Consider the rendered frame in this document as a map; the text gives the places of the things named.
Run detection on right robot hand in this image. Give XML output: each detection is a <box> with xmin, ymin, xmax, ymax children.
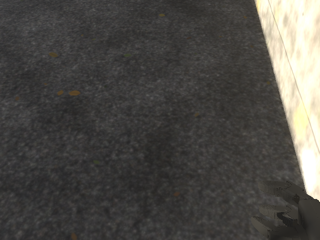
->
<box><xmin>251</xmin><ymin>180</ymin><xmax>320</xmax><ymax>240</ymax></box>

